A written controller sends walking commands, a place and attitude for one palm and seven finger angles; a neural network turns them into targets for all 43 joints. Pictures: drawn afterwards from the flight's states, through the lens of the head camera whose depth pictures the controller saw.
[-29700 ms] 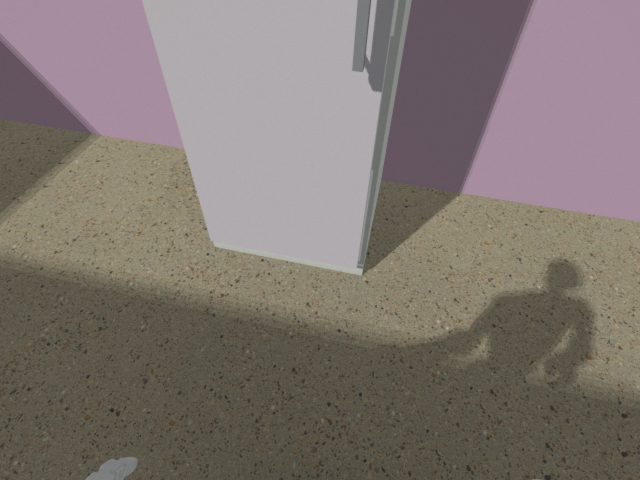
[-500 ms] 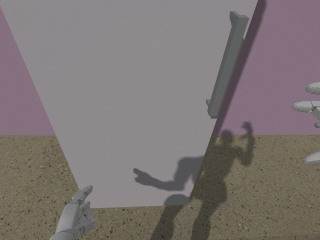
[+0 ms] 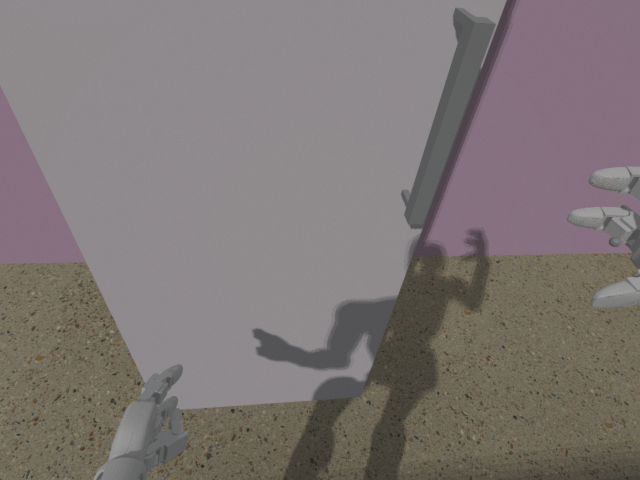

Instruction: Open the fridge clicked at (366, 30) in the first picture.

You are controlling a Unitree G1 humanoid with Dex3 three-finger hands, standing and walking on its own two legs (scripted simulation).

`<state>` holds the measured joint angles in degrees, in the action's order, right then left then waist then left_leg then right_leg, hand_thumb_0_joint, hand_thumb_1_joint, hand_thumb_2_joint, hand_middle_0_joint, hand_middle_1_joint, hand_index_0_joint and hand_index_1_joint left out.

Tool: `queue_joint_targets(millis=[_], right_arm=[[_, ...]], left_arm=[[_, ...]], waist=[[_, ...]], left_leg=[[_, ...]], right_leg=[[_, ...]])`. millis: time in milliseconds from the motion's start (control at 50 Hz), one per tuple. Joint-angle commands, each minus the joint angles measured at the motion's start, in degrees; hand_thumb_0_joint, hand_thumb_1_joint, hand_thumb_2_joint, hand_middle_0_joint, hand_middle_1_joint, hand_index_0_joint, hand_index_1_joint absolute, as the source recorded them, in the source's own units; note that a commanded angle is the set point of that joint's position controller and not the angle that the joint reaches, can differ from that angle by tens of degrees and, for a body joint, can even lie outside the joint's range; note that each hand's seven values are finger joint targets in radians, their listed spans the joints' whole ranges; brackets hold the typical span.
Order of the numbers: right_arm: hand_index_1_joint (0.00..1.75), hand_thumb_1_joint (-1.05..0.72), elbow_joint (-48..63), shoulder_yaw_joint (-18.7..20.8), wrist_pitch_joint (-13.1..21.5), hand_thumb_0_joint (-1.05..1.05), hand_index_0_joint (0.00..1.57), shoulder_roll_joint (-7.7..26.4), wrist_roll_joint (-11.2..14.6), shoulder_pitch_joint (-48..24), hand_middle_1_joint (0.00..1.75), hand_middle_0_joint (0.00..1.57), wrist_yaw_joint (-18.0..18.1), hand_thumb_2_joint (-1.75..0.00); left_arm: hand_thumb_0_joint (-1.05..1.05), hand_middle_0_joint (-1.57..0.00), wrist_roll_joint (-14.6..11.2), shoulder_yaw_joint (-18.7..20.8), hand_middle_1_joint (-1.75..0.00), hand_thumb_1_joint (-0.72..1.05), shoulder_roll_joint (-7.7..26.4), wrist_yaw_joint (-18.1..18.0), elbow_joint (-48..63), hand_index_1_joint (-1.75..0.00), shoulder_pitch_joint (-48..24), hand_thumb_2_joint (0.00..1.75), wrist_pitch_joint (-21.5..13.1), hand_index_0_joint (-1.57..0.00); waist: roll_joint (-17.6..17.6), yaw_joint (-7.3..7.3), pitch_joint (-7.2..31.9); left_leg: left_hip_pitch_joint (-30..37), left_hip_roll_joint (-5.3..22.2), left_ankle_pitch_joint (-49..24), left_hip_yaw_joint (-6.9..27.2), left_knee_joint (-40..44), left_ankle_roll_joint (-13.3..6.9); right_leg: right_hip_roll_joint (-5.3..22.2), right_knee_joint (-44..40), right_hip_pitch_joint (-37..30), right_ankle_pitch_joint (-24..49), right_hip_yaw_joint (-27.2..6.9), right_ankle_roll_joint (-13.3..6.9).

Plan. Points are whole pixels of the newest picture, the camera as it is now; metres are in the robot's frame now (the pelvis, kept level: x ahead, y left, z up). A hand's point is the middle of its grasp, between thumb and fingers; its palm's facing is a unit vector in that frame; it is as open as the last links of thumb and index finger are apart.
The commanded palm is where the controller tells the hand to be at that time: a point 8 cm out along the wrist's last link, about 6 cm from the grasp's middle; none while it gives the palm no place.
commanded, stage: move the hooked fingers beside the handle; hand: right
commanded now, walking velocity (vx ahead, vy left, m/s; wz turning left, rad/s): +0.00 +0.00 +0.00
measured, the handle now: (434, 129) +0.49 -0.14 +0.24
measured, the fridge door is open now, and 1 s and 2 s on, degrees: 0 0 0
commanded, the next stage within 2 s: none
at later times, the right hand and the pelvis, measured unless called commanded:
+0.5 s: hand (560, 215) +0.33 -0.24 +0.24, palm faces -0.02 +1.00 -0.09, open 14.0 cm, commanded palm +0.31 -0.28 +0.24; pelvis +0.01 +0.00 +0.00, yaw +1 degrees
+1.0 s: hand (523, 178) +0.40 -0.23 +0.23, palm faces -0.02 +1.00 -0.06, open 14.0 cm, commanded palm +0.37 -0.27 +0.24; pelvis +0.01 +0.00 +0.00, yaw +2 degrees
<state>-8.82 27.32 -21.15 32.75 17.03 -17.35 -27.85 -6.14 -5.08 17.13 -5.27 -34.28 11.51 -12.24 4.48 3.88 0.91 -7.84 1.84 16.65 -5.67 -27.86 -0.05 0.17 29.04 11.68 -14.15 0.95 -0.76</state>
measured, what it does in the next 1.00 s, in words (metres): stands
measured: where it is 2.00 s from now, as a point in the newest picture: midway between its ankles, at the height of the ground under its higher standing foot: outside the picture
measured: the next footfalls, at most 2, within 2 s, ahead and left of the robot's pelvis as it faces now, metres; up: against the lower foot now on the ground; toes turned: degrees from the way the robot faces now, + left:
none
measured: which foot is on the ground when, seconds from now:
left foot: down 0.00-1.00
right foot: down 0.00-1.00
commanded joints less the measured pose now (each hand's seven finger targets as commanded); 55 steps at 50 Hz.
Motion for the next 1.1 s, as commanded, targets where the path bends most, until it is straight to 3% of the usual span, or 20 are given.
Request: queue_joint_targets(millis=[0,60,80,160,180,240,280,300,360,380,460,560,600,780,820,880,940,980,1060,1080], right_arm=[[1.2,0.5,17.68,1.31,6.57,0.0,0.3,15.0,1.87,-26.79,1.2,0.3,-0.47,-0.3],[1.2,0.5,16.34,5.88,9.42,0.0,0.3,16.98,2.72,-25.82,1.2,0.3,1.2,-0.3],[1.2,0.5,14.3,8.47,9.5,0.0,0.3,19.14,2.88,-23.03,1.2,0.3,2.02,-0.3],[1.2,0.5,8.21,7.83,5.83,0.0,0.3,17.04,1.24,-19.71,1.2,0.3,4.22,-0.3],[1.2,0.5,7.17,7.37,4.56,0.0,0.3,16.42,1.04,-16.74,1.2,0.3,4.3,-0.3],[1.2,0.5,11.0,2.7,2.54,0.0,0.3,12.76,0.4,-18.99,1.2,0.3,3.55,-0.3],[1.2,0.5,12.8,-0.02,3.05,0.0,0.3,10.05,1.07,-18.9,1.2,0.3,2.88,-0.3],[1.2,0.5,13.45,2.87,3.52,0.0,0.3,12.62,1.43,-18.85,1.2,0.3,2.8,-0.3],[1.2,0.5,16.53,2.67,5.98,0.0,0.3,12.85,1.96,-24.9,1.2,0.3,3.1,-0.3],[1.2,0.5,16.21,2.06,6.68,0.0,0.3,12.46,2.12,-25.08,1.2,0.3,3.73,-0.3],[1.2,0.5,11.19,0.45,7.09,0.0,0.3,11.52,0.64,-31.05,1.2,0.3,6.07,-0.3],[1.2,0.5,2.54,-1.85,5.18,0.0,0.3,11.27,-1.39,-33.82,1.2,0.3,6.98,-0.3],[1.2,0.5,1.09,-1.1,5.32,0.0,0.3,12.41,-1.5,-33.59,1.2,0.3,6.47,-0.3],[1.2,0.5,-6.18,-0.49,9.29,0.0,0.3,14.56,-1.76,-38.95,1.2,0.3,5.88,-0.3],[1.2,0.5,-7.07,-1.82,9.58,0.0,0.3,13.71,-2.32,-41.54,1.2,0.3,5.91,-0.3],[1.2,0.5,-7.91,-1.53,10.39,0.0,0.3,14.63,-2.69,-41.8,1.2,0.3,6.16,-0.3],[1.2,0.5,-6.87,-1.44,11.04,0.0,0.3,14.27,-2.59,-42.9,1.2,0.3,5.97,-0.3],[1.2,0.5,-8.27,-1.47,11.49,0.0,0.3,14.22,-2.33,-42.58,1.2,0.3,6.05,-0.3],[1.2,0.5,-9.49,-3.0,11.3,0.0,0.3,12.0,-2.46,-44.52,1.2,0.3,6.58,-0.3],[1.2,0.5,-11.33,-2.69,11.07,0.0,0.3,12.64,-2.51,-43.31,1.2,0.3,6.81,-0.3]], left_arm=[[0.0,-0.2,0.17,2.41,-0.3,0.9,5.36,-0.98,9.68,-0.3,-8.94,0.9,-3.87,-0.2],[0.0,-0.2,0.64,2.21,-0.3,0.9,4.77,-1.0,9.06,-0.3,-8.92,0.9,-4.12,-0.2],[0.0,-0.2,0.97,2.34,-0.3,0.9,5.04,-0.78,8.36,-0.3,-8.42,0.9,-3.82,-0.2],[0.0,-0.2,0.55,2.4,-0.3,0.9,5.07,0.03,8.7,-0.3,-8.93,0.9,-2.76,-0.2],[0.0,-0.2,0.62,2.65,-0.3,0.9,5.23,0.37,9.01,-0.3,-8.75,0.9,-2.26,-0.2],[0.0,-0.2,0.02,2.81,-0.3,0.9,5.26,0.64,10.39,-0.3,-9.25,0.9,-1.45,-0.2],[0.0,-0.2,0.06,2.85,-0.3,0.9,5.01,0.5,10.73,-0.3,-9.22,0.9,-1.45,-0.2],[0.0,-0.2,0.16,3.05,-0.3,0.9,5.4,0.38,10.69,-0.3,-8.83,0.9,-1.45,-0.2],[0.0,-0.2,0.35,2.85,-0.3,0.9,5.07,-0.38,10.3,-0.3,-9.06,0.9,-1.91,-0.2],[0.0,-0.2,0.57,2.73,-0.3,0.9,4.83,-0.49,9.45,-0.3,-8.95,0.9,-1.92,-0.2],[0.0,-0.2,0.5,2.77,-0.3,0.9,5.03,-1.19,7.64,-0.3,-8.1,0.9,-2.05,-0.2],[0.0,-0.2,0.32,2.9,-0.3,0.9,5.42,-1.47,6.78,-0.3,-7.29,0.9,-0.93,-0.2],[0.0,-0.2,0.38,3.13,-0.3,0.9,5.77,-1.3,7.09,-0.3,-7.09,0.9,-0.45,-0.2],[0.0,-0.2,0.53,3.52,-0.3,0.9,6.17,-1.19,7.13,-0.3,-5.07,0.9,0.34,-0.2],[0.0,-0.2,0.39,3.49,-0.3,0.9,6.18,-1.19,7.2,-0.3,-4.82,0.9,0.28,-0.2],[0.0,-0.2,0.54,3.99,-0.3,0.9,6.68,-1.18,6.89,-0.3,-3.49,0.9,0.45,-0.2],[0.0,-0.2,0.62,4.1,-0.3,0.9,6.65,-1.07,7.28,-0.3,-3.21,0.9,0.31,-0.2],[0.0,-0.2,0.73,4.35,-0.3,0.9,6.88,-1.03,6.74,-0.3,-2.35,0.9,0.46,-0.2],[0.0,-0.2,0.65,4.48,-0.3,0.9,6.84,-0.96,6.45,-0.3,-2.05,0.9,0.35,-0.2],[0.0,-0.2,0.77,4.64,-0.3,0.9,7.22,-0.92,5.96,-0.3,-1.26,0.9,0.62,-0.2]], waist=[[-0.82,-2.69,14.05],[1.03,-1.47,16.93],[-0.75,-0.56,16.34],[1.49,0.04,10.89],[-0.37,0.58,10.7],[0.49,-0.94,10.98],[-2.65,-1.66,11.89],[-3.12,-1.38,13.73],[-1.24,-1.91,15.41],[-2.66,-2.21,13.73],[1.24,-2.93,11.11],[-0.29,-3.42,10.43],[-3.06,-3.13,12.72],[-3.86,-3.54,14.57],[-0.82,-4.01,13.68],[-2.36,-4.07,14.51],[-0.02,-4.07,16.61],[-2.78,-4.18,16.02],[-0.71,-4.59,15.03],[-2.93,-4.55,14.53]], left_leg=[[-5.24,-1.07,-10.35,3.04,5.18,-0.86],[-2.92,-1.34,-13.86,2.17,4.09,-1.25],[-1.55,-1.15,-14.79,2.18,4.47,-1.35],[-2.77,-0.71,-15.9,1.33,3.69,-1.5],[-1.65,-0.49,-17.35,1.51,3.83,-1.62],[-3.31,-0.48,-18.05,1.6,3.33,-1.28],[-3.25,-0.48,-18.53,1.85,3.48,-1.18],[-2.98,-0.79,-19.13,1.93,3.38,-1.02],[-3.69,-0.98,-17.21,1.8,3.13,-1.06],[-4.22,-0.86,-16.57,2.0,3.79,-1.04],[-6.33,-0.94,-12.38,1.91,4.35,-1.21],[-6.03,-0.57,-11.87,2.36,4.92,-1.24],[-4.27,-0.45,-14.42,2.73,4.83,-1.19],[-2.92,-0.21,-16.59,3.39,4.53,-1.25],[-4.22,-0.32,-15.86,3.35,4.46,-1.34],[-3.4,-0.36,-16.72,3.25,4.51,-1.46],[-2.86,-0.45,-18.72,3.32,3.85,-1.58],[-2.77,-0.51,-18.54,3.18,4.18,-1.53],[-4.57,-0.66,-18.16,3.04,3.95,-1.57],[-4.22,-0.64,-18.05,3.04,4.22,-1.53]], right_leg=[[-0.53,-3.19,-11.67,8.07,-4.38,-1.75],[-0.61,-3.41,-13.02,11.37,-4.36,-1.35],[-0.43,-3.21,-11.35,12.31,-4.15,-1.3],[-0.14,-4.59,-7.5,13.08,-3.48,-0.85],[0.02,-4.29,-6.51,14.36,-3.25,-0.9],[0.23,-3.86,-8.11,14.55,-2.85,-0.95],[0.42,-3.07,-9.03,14.68,-2.85,-1.24],[0.29,-2.89,-9.79,14.89,-2.94,-1.43],[0.04,-2.96,-11.67,14.1,-3.57,-1.3],[0.33,-2.74,-11.11,13.51,-3.39,-1.38],[0.28,-4.26,-10.76,10.36,-3.95,-0.99],[0.13,-4.47,-9.2,9.22,-3.65,-1.19],[0.13,-3.93,-9.15,10.83,-3.27,-1.52],[0.28,-3.16,-8.14,12.17,-2.73,-1.72],[0.2,-3.47,-8.27,11.54,-2.61,-1.65],[0.57,-3.23,-8.52,12.91,-2.63,-1.81],[0.25,-3.0,-9.7,14.54,-2.59,-1.76],[0.59,-2.87,-9.08,14.49,-2.63,-1.89],[0.42,-3.14,-9.53,14.33,-2.73,-1.76],[0.63,-3.01,-8.51,14.1,-2.58,-1.82]])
